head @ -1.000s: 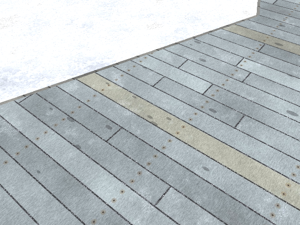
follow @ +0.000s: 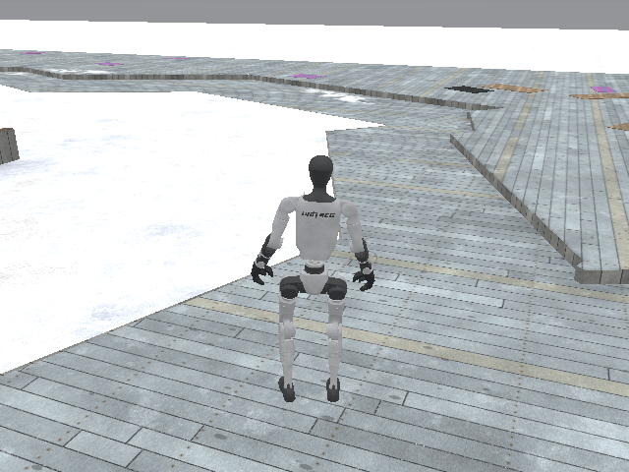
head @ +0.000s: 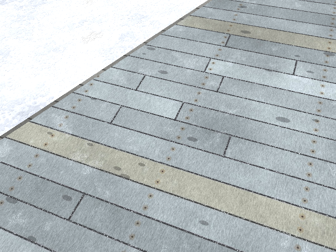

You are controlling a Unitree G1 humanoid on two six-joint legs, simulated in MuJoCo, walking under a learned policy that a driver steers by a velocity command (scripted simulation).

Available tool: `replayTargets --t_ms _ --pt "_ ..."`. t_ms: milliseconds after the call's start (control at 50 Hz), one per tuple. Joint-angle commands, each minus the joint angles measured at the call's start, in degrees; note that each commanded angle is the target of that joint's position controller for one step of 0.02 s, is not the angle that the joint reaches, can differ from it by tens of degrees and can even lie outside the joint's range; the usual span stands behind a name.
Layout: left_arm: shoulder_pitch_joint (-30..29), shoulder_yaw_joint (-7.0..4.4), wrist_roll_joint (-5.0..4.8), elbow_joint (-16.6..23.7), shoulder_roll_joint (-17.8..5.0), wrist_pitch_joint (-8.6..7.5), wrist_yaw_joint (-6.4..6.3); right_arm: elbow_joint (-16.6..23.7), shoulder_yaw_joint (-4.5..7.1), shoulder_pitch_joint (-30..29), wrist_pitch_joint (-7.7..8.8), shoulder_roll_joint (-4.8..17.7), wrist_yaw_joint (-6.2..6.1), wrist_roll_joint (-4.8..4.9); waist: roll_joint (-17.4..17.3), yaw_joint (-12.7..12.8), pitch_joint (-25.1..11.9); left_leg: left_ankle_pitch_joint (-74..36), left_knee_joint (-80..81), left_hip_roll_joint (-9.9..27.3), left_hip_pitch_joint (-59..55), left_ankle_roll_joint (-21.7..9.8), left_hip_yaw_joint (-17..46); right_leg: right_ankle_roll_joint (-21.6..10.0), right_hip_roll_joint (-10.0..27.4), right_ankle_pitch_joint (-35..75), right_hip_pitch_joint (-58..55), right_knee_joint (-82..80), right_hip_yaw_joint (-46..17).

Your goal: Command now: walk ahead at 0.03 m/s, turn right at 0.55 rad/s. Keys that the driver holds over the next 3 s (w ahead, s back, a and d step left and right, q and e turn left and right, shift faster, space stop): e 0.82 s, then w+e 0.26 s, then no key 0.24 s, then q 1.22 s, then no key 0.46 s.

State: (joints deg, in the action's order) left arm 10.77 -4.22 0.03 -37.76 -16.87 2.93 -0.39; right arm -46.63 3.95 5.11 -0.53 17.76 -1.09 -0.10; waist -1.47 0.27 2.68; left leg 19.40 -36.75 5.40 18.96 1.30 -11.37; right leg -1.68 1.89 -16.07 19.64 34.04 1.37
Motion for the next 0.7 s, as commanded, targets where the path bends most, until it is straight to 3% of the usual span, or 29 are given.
replayTargets --t_ms 20,40,60,80,120,200,320,380,420,440,460,480,500,520,540,560,620,700 --pt "6.77 -3.50 1.84 4.06 -13.51 -2.43 -0.19 5.91 1.42 -4.90 0.65 5.75 -0.22 -0.92 12.55 3.50 -9.18 18.14 -29.06 -5.07 19.75 1.85 11.83 -18.75 19.14 37.26 -17.07 -14.39 -27.96" --pt "4.86 -3.17 1.43 3.99 -12.49 -3.40 -0.24 5.67 1.58 -4.06 0.53 5.51 -0.24 0.26 10.04 1.73 -9.19 13.36 -30.60 -4.28 20.52 1.02 13.73 -15.78 16.28 36.63 -17.14 -13.38 -23.08" --pt "2.09 -3.00 0.32 4.56 -11.19 -3.67 -0.44 4.35 1.70 -2.39 0.40 5.27 -0.66 0.23 6.69 0.34 -9.47 9.39 -29.45 -3.54 20.60 0.93 14.61 -12.77 13.67 34.13 -17.11 -12.60 -20.26" --pt "0.03 -2.52 -0.70 4.99 -9.88 -3.46 -0.76 4.18 2.00 -2.25 0.29 6.07 -1.03 -0.24 6.70 -0.35 -9.20 6.60 -28.20 -3.22 20.12 1.18 15.01 -11.36 12.74 33.23 -16.26 -12.72 -19.23" --pt "-0.24 -2.08 -0.42 5.73 -9.39 -3.13 -1.23 4.13 1.87 -1.44 0.40 5.12 -0.88 -0.08 7.91 -1.25 -10.56 3.05 -28.13 -4.66 16.80 1.98 14.70 -11.49 11.14 36.14 -14.97 -12.51 -18.20" --pt "1.19 -2.57 -0.52 6.35 -10.30 -2.48 -1.95 4.61 1.27 -3.18 0.42 3.71 -0.75 0.43 8.32 0.20 -10.12 0.88 -17.07 -5.85 15.12 3.20 15.49 -11.61 10.22 30.35 -16.06 -12.42 -20.06" --pt "-0.13 -2.94 -0.30 7.63 -11.12 -1.40 -1.75 4.69 1.34 -2.83 0.84 4.27 0.17 0.80 10.87 0.83 -8.35 1.76 -5.79 -7.62 6.63 2.90 16.05 -11.32 8.58 20.78 -9.91 -12.41 -25.63" --pt "-1.32 -2.92 -0.73 8.13 -10.91 -1.05 -1.48 4.79 1.60 -1.23 1.62 4.74 0.85 1.00 11.66 0.40 -8.76 1.49 1.16 -8.17 3.23 1.85 16.17 -10.50 7.72 22.33 -10.66 -10.83 -29.32" --pt "-3.39 -2.78 -1.58 8.63 -10.47 -0.63 -1.67 3.85 1.98 2.63 2.13 4.87 1.28 0.87 10.91 -2.11 -9.04 -7.16 13.55 -8.02 -3.98 0.34 14.79 -7.84 5.11 20.13 -8.60 -8.24 -29.13" --pt "-2.61 -2.45 -1.58 8.77 -9.12 -0.54 -1.82 3.37 2.69 4.64 2.12 6.90 1.17 0.37 8.32 -2.12 -9.60 -12.41 16.90 -3.47 -10.48 -1.44 17.27 -5.14 2.48 12.40 -3.94 -5.22 -27.19" --pt "0.87 -1.55 -0.68 8.41 -5.54 -0.51 -1.65 4.02 3.41 4.89 1.66 10.72 0.74 -0.60 -4.89 0.27 -10.26 -19.38 18.76 9.10 -16.86 -6.30 28.75 -1.60 -4.73 -7.37 4.63 7.57 -18.35" --pt "1.21 -2.50 -0.93 10.24 -8.24 -1.14 -1.64 4.16 3.67 3.48 1.54 12.75 0.90 -2.32 -15.33 1.30 -6.92 -27.20 20.35 18.31 -13.02 -16.65 41.08 1.44 -10.00 -22.22 14.91 18.69 -11.22" --pt "1.70 -3.73 -0.44 8.97 -12.52 -1.46 -1.63 6.02 2.92 0.73 1.86 9.76 0.70 -2.11 -9.78 1.03 -6.00 -25.38 20.61 18.73 -11.12 -18.70 39.15 3.19 -5.48 -19.24 15.41 28.86 -12.08" --pt "2.13 -4.43 -0.84 7.50 -13.62 -1.18 -1.49 6.67 2.11 -2.15 1.83 6.70 0.33 -1.51 -6.66 1.90 -4.87 -22.90 19.80 14.34 -9.79 -15.77 32.48 3.97 -4.81 -14.91 15.04 32.34 -11.61" --pt "3.24 -4.27 -0.74 6.18 -11.91 -0.53 -1.65 7.19 1.74 -3.59 1.65 5.61 -0.02 -0.74 -5.53 2.31 -4.20 -20.20 19.18 10.48 -10.21 -13.17 27.44 5.06 -4.47 -11.66 15.51 34.59 -10.73" --pt "3.36 -3.86 -0.67 6.10 -10.49 -0.07 -1.58 7.25 1.44 -3.63 1.51 4.95 -0.39 0.04 -6.03 1.54 -3.36 -21.61 18.98 9.42 -10.95 -12.92 24.85 6.11 -4.23 -9.12 17.04 36.78 -10.18" --pt "-0.34 -2.56 -1.58 7.99 -7.31 -0.06 -1.08 6.68 1.44 0.46 0.63 5.77 -1.36 -0.56 -6.91 -1.18 -3.42 -24.78 19.51 7.91 -14.47 -13.71 19.07 7.69 -2.84 -5.81 18.09 32.09 -5.75" --pt "-3.11 -1.42 -1.00 9.90 -5.67 -0.19 -0.45 6.50 2.36 2.85 -0.09 8.60 -1.25 -0.49 -7.92 -3.38 -5.69 -27.99 18.94 10.82 -18.79 -14.85 16.73 8.09 0.25 -6.96 14.56 20.97 -3.29"
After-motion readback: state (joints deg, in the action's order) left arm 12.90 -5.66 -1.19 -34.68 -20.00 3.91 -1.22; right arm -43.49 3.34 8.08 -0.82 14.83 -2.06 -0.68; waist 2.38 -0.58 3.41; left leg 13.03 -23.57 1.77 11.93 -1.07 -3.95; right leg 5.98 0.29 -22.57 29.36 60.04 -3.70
